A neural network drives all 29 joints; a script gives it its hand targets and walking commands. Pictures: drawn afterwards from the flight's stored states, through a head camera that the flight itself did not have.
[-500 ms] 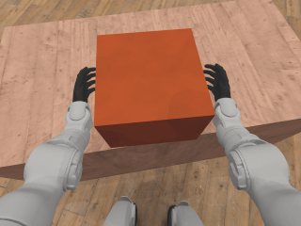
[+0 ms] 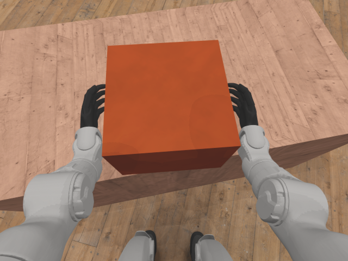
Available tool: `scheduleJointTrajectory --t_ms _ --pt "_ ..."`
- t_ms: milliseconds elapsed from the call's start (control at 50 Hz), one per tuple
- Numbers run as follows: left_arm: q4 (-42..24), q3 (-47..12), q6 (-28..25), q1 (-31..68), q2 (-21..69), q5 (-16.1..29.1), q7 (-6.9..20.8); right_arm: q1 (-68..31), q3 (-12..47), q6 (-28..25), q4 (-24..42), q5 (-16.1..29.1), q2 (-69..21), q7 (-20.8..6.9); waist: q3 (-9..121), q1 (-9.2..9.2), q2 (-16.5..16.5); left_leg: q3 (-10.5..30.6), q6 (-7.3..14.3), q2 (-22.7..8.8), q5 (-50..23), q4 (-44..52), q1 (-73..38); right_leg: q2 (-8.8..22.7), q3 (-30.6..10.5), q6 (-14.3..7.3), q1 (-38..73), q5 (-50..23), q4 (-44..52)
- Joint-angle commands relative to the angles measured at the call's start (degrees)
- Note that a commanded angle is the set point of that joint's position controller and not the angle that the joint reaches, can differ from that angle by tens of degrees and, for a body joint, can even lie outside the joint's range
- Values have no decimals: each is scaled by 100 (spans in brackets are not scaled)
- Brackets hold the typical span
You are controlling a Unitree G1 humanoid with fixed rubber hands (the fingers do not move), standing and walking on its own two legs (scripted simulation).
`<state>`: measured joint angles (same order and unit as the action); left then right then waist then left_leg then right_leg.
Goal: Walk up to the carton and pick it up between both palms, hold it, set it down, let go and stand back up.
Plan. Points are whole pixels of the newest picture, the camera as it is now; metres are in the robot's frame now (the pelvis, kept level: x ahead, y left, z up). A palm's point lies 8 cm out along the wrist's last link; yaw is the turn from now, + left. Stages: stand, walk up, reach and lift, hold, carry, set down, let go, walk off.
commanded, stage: reach and lift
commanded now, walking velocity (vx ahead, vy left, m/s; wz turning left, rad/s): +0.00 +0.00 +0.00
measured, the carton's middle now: (167, 110) +0.47 +0.03 -0.06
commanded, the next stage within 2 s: none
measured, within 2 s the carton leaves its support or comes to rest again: leaves its support in 1.38 s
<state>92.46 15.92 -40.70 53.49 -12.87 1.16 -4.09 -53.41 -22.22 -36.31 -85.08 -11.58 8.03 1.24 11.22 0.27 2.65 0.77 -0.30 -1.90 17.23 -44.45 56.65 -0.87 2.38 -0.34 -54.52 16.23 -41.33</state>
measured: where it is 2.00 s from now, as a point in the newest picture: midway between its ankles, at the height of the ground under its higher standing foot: outside the picture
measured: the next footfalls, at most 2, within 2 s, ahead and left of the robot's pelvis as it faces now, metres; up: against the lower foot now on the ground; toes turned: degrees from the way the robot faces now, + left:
none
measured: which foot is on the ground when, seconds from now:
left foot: down 0.00-1.00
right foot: down 0.00-1.00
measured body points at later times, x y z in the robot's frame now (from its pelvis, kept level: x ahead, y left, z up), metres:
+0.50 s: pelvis +0.01 +0.00 +0.01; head +0.17 +0.00 +0.43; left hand +0.43 +0.21 -0.02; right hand +0.45 -0.16 -0.02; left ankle +0.01 +0.12 -0.70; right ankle +0.01 -0.12 -0.70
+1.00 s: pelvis +0.01 +0.00 +0.01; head +0.18 +0.00 +0.43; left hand +0.43 +0.21 -0.02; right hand +0.44 -0.16 -0.02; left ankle +0.01 +0.12 -0.70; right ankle +0.01 -0.12 -0.70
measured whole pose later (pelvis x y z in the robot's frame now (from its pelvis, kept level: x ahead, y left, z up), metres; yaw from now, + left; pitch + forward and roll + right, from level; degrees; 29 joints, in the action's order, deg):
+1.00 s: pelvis +0.01 +0.00 +0.01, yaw +0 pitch +32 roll -3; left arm 87.7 14.1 -45.2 49.1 -10.8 1.8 -5.1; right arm -50.7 -18.7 -45.7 -87.5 -10.8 8.8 3.3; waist 11.6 1.3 2.5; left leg 0.6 -0.4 -2.7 14.7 -38.4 55.2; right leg -1.3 3.3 -0.5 -52.1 12.8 -33.4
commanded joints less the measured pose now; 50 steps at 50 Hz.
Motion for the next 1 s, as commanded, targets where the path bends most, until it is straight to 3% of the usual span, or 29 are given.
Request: scheduleJointTrajectory --t_ms 0,140,460,700,740,980 --pt "-286 -800 -243 1979 3031 -1043 874 -1630 922 -180 -239 -1001 -3389 -726 3101 108 25 -418 -246 108 -2198 225 -1781 22 184 66 2096 -2227 358" --pt "-244 -779 -296 1616 3024 -1177 853 -1385 897 -335 -506 -1091 -3372 -711 2837 159 24 -441 -281 83 -2449 332 -1805 9 209 59 2114 -2439 465" --pt "-283 -749 -361 1413 3027 -1288 838 -1263 797 -464 -553 -1234 -3312 -667 2852 177 32 -486 -253 121 -2187 485 -1682 3 248 55 2097 -2191 623" --pt "-435 -953 -610 1455 3204 -1204 825 -1360 1089 -897 -530 -1203 -3328 -609 3335 188 -33 -494 -327 131 -2731 407 -1915 -76 315 100 2224 -2877 586" --pt "-478 -1032 -640 1471 3282 -1163 827 -1359 1124 -957 -568 -1189 -3306 -592 3401 126 0 -472 -336 137 -2799 405 -1925 -80 303 111 2276 -2995 581" --pt "-783 -1440 -560 1305 3518 -954 825 -1256 1640 -947 -396 -841 -3338 -540 3645 120 4 -359 -348 153 -3189 500 -2237 -153 254 148 2483 -3411 688"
